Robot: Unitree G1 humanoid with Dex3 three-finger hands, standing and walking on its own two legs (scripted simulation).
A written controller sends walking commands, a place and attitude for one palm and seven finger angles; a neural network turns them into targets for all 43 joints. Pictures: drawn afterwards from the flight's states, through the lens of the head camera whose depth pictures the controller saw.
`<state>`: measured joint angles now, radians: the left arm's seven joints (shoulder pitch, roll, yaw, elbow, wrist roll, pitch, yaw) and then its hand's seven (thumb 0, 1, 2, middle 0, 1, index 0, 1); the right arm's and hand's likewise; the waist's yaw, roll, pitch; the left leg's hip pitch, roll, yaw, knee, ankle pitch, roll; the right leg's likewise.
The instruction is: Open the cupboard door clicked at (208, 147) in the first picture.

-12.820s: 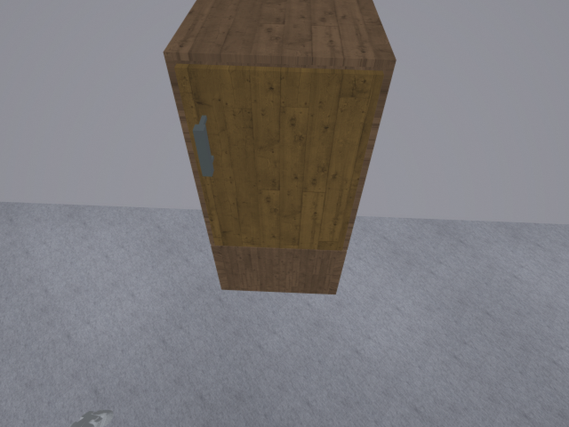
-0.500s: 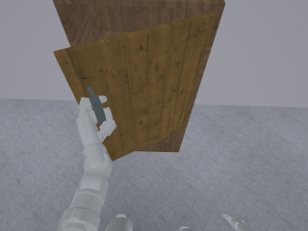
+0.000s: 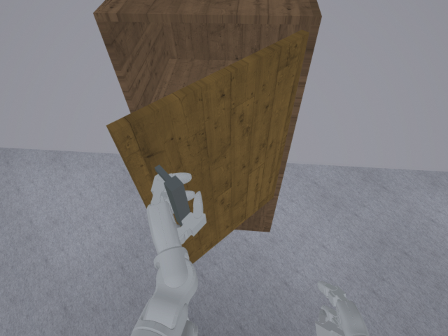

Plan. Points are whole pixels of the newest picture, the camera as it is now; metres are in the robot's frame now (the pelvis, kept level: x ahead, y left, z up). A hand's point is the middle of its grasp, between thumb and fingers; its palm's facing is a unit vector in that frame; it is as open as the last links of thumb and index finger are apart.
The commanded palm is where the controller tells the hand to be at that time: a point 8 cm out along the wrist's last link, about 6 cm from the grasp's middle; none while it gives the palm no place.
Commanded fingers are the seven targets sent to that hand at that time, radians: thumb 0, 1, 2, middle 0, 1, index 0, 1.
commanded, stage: open thumb and fingers to let go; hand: left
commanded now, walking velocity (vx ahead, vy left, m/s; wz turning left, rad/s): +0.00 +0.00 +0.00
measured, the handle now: (173, 196) +0.35 +0.11 +0.06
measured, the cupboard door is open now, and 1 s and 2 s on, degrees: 46 48 47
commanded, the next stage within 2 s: slide the hand sideways off the handle in 0.62 s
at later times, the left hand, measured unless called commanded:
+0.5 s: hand (194, 212) +0.32 +0.07 +0.06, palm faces +0.32 -0.95 +0.00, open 14.2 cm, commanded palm +0.28 +0.12 +0.05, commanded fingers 0.00 -0.50 0.30 -0.18 -0.50 -0.18 -0.50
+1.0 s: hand (188, 230) +0.29 +0.08 +0.05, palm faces -0.19 -0.98 +0.03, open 15.9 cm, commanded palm +0.27 +0.13 +0.05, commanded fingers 0.00 -0.50 0.30 -0.15 -0.30 -0.15 -0.30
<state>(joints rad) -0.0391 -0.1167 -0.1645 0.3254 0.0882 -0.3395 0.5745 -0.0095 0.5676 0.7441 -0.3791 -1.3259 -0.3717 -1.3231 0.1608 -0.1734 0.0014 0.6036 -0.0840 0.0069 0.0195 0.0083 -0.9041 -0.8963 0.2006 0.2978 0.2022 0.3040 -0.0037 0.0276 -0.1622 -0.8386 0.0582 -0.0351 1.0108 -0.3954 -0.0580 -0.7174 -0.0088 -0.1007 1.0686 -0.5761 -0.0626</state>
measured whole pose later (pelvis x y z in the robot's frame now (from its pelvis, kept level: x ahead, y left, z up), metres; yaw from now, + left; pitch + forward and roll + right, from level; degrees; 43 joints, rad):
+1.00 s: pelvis -0.01 +0.04 +0.00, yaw -2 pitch +12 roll -1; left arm -0.02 0.04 -0.22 0.27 -0.08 -0.36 0.05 -0.01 -0.50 0.30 -0.21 -0.36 -0.22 -0.37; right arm 0.23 -0.21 0.01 0.53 -0.01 0.01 0.01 0.01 -0.90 -0.90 0.20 0.30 0.20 0.30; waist -0.01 0.04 -0.12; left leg -0.86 0.05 0.00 1.05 -0.41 -0.01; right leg -0.73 -0.02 -0.06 1.06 -0.55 -0.01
